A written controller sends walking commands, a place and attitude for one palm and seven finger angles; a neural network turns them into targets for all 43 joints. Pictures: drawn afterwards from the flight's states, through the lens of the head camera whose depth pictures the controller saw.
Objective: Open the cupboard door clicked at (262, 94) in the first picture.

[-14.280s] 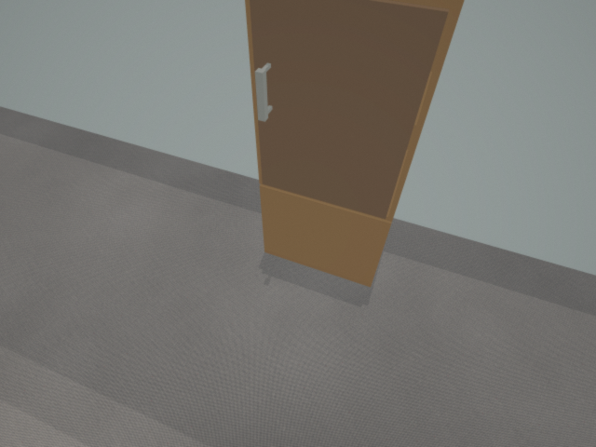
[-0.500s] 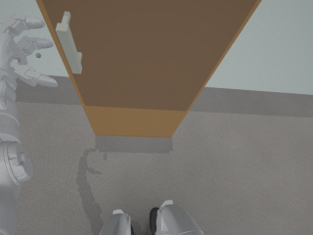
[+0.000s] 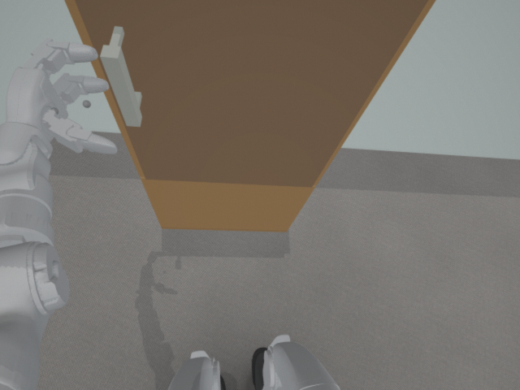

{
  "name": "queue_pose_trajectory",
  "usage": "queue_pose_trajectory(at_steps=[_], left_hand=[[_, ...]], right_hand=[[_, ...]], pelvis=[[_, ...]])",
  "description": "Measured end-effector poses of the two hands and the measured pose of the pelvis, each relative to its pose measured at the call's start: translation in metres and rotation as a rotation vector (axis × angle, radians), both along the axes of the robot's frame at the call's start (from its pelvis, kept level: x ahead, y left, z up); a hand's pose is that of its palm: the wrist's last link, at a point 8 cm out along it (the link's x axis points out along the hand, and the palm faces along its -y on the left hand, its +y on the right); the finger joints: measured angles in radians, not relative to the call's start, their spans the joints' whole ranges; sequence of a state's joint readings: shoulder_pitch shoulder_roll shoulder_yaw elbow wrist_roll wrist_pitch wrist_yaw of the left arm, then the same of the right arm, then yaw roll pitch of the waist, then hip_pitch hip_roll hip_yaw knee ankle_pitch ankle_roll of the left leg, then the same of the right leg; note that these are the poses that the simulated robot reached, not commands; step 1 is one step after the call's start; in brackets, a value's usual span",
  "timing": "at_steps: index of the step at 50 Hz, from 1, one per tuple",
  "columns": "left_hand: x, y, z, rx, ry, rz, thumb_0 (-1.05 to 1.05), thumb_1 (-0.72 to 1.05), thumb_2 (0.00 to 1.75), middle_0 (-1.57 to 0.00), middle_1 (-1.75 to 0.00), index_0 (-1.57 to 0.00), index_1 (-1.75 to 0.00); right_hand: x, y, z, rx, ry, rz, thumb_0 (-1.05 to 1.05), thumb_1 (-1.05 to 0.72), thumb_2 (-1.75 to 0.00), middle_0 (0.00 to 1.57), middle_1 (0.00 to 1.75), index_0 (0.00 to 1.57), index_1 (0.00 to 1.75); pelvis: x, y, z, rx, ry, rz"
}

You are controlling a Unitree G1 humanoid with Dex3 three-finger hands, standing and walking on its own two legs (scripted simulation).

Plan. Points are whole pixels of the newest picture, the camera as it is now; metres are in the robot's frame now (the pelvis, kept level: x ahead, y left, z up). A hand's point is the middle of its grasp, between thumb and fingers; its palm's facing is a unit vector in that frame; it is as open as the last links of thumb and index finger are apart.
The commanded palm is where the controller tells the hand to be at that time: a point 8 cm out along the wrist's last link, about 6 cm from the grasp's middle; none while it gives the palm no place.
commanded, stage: slide the fingers in behind the handle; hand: left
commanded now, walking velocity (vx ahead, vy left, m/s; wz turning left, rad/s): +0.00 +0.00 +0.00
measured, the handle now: (126, 80) +0.55 +0.16 +0.08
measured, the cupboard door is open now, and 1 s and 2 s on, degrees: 0 0 0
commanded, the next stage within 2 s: close the thumb around the handle in 1.26 s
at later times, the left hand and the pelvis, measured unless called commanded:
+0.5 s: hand (120, 108) +0.50 +0.17 +0.08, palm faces -0.09 -1.00 -0.03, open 14.0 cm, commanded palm +0.49 +0.20 +0.08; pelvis +0.00 -0.01 +0.00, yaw +1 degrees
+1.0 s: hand (133, 106) +0.51 +0.15 +0.08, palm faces -0.06 -1.00 -0.02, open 13.8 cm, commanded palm +0.49 +0.18 +0.08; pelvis -0.01 -0.03 +0.00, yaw +1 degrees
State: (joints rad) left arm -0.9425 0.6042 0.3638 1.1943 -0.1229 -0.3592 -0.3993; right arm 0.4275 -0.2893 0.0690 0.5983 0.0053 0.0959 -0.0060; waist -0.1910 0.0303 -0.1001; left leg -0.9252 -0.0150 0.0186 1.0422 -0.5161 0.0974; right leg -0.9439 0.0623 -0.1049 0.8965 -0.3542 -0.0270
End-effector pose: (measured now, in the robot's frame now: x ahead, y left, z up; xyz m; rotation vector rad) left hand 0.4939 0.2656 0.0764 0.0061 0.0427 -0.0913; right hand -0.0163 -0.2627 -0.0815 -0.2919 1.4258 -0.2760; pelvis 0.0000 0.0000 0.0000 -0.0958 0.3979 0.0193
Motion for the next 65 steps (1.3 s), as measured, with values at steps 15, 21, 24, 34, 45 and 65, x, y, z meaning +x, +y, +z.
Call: queue_pose_trajectory(at_steps=[15,21,24,34,45,65], left_hand=[[-0.004,-0.028,0.003,-0.005,-0.011,0.006,-0.02,-0.5,0.3,-0.3,-1.2,-0.3,-1.2],[-0.007,-0.035,0.002,0.017,-0.011,0.018,-0.02,-0.5,0.3,-0.3,-1.2,-0.3,-1.21],[-0.008,-0.042,0.003,0.024,-0.016,0.005,-0.02,-0.5,0.3,-0.3,-1.2,-0.3,-1.2],[-0.005,-0.059,0.001,0.008,-0.015,0.028,-0.02,-0.5,0.3,-0.31,-1.21,-0.33,-1.22],[-0.006,-0.062,0.001,0.013,-0.008,0.033,-0.02,-0.5,0.3,-0.31,-1.21,-0.32,-1.23],[-0.005,-0.066,0.001,0.02,-0.013,0.013,-0.02,-0.5,0.3,-0.3,-1.21,-0.32,-1.22]], right_hand=[[0.017,0.001,-0.007,0.038,-0.055,0.015,0.0,-0.91,-0.9,0.2,0.3,0.2,0.3],[0.016,-0.002,-0.01,0.054,-0.063,0.015,0.0,-0.91,-0.9,0.2,0.3,0.2,0.3],[0.014,-0.004,-0.011,0.059,-0.058,0.015,0.0,-0.91,-0.9,0.2,0.3,0.2,0.3],[0.008,-0.015,-0.012,0.052,-0.063,0.01,0.0,-0.91,-0.9,0.2,0.3,0.2,0.3],[0.003,-0.023,-0.012,0.052,-0.049,0.018,0.0,-0.91,-0.9,0.2,0.3,0.2,0.3],[0.015,-0.02,-0.012,0.056,-0.08,0.022,0.0,-0.91,-0.9,0.2,0.3,0.2,0.3]], pelvis=[[0.0,-0.005,0.001,0.01,-0.018,0.004],[-0.002,-0.009,0.001,0.018,-0.019,-0.001],[-0.003,-0.011,0.0,0.021,-0.02,0.001],[-0.006,-0.02,-0.001,0.033,-0.019,-0.004],[-0.007,-0.027,-0.001,0.038,-0.014,0.001],[-0.003,-0.023,0.0,0.037,-0.015,-0.002]])
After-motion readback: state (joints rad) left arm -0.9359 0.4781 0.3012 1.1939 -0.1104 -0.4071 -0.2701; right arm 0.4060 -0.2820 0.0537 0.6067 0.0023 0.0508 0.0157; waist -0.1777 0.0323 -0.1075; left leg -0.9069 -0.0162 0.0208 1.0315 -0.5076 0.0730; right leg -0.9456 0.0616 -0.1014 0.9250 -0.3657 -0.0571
